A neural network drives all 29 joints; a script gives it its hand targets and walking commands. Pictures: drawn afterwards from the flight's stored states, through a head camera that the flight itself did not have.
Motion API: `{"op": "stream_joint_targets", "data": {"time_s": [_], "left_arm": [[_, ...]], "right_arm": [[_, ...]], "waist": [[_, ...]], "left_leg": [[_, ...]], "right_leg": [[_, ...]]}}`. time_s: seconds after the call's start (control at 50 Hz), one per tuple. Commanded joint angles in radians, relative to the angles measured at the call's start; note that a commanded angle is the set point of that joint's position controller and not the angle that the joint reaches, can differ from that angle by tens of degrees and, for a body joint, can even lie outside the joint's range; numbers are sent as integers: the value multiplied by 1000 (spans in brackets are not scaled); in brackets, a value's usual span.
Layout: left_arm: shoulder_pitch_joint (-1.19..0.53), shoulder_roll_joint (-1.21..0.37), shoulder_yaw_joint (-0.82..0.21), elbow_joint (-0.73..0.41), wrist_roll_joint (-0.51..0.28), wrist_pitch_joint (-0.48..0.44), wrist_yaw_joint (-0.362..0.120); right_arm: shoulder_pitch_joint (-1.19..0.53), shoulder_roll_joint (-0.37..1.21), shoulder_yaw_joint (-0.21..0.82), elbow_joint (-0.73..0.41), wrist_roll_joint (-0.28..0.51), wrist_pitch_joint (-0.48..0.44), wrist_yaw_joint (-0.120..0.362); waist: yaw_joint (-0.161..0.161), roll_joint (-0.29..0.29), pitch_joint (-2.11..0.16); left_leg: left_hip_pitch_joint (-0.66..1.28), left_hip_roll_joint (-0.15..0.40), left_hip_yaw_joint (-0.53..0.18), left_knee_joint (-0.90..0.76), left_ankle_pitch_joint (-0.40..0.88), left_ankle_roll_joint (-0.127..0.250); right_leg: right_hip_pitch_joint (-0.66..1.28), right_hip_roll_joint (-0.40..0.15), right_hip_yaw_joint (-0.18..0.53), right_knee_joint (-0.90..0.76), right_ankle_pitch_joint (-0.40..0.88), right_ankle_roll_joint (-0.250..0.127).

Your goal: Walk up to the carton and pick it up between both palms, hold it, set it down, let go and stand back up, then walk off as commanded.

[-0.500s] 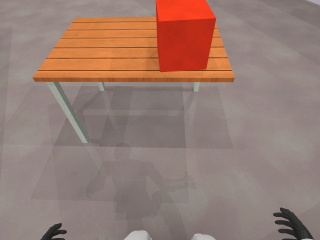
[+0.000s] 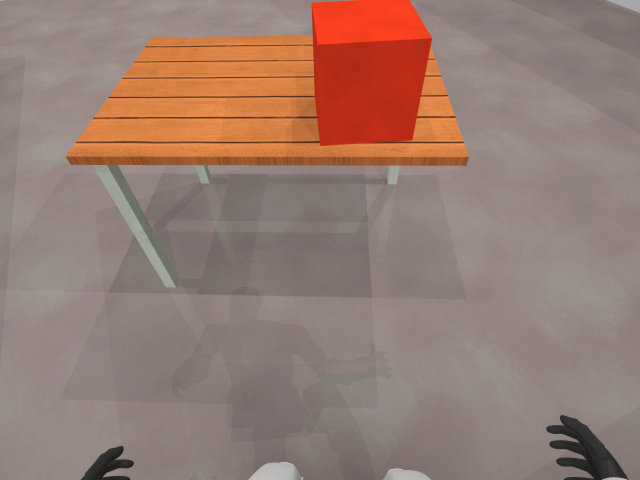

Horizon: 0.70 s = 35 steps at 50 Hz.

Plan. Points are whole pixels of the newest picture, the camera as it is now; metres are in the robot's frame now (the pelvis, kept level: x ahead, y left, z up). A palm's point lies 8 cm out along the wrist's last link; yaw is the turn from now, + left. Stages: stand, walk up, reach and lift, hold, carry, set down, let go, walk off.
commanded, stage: stand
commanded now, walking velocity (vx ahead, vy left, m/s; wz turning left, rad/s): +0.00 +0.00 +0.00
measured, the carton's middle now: (363, 73) +0.98 -0.03 +0.01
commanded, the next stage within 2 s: none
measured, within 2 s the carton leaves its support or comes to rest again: neither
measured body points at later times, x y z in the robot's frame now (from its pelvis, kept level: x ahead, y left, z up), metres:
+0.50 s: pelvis +0.00 +0.00 +0.00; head +0.01 +0.00 +0.45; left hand +0.10 +0.33 -0.11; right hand +0.17 -0.31 -0.09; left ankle +0.05 +0.14 -0.71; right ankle +0.05 -0.13 -0.71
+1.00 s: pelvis +0.00 +0.00 +0.00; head +0.01 +0.00 +0.45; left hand +0.10 +0.33 -0.11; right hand +0.17 -0.31 -0.09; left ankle +0.05 +0.14 -0.71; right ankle +0.05 -0.13 -0.71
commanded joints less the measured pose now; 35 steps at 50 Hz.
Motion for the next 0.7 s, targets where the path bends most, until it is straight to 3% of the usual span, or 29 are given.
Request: {"op": "stream_joint_targets", "data": {"time_s": [0.0, 0.14, 0.36, 0.56, 0.58, 0.64, 0.68], "left_arm": [[-51, 210, 40, -40, 6, -10, 4], [-50, 201, 37, -41, 4, -13, 4], [-46, 207, 41, -38, 5, -12, 2], [-47, 197, 39, -43, 3, -10, 1], [-53, 201, 38, -41, 8, -13, 2], [-46, 193, 35, -39, 1, -11, 2], [-46, 198, 40, -37, 4, -10, 2]], "right_arm": [[-36, -150, -42, 30, -46, -28, 4], [-41, -152, -42, 31, -49, -33, 4], [-27, -147, -41, 36, -43, -31, 5], [-38, -150, -43, 30, -50, -32, 3], [-38, -144, -42, 31, -44, -31, 4], [-40, -156, -41, 35, -48, -32, 4], [-43, -151, -41, 28, -48, -32, 3]], "waist": [[-55, 6, -184], [-50, 19, -212], [-54, 9, -207], [-47, 17, -198], [-52, -9, -209], [-47, 19, -210], [-50, 8, -204]], "left_leg": [[119, 102, -90, -233, 32, 75], [137, 106, -94, -233, 71, 76], [132, 104, -90, -228, 44, 75], [121, 103, -98, -231, 50, 77], [126, 103, -90, -227, 53, 77], [130, 109, -102, -241, 45, 77], [121, 112, -103, -243, 46, 80]], "right_leg": [[51, -123, 155, -320, -29, -55], [65, -122, 145, -296, 28, -55], [56, -125, 156, -309, -27, -59], [57, -117, 144, -302, -4, -55], [65, -125, 152, -305, -4, -58], [62, -120, 141, -299, 6, -52], [63, -115, 134, -289, 2, -50]]}}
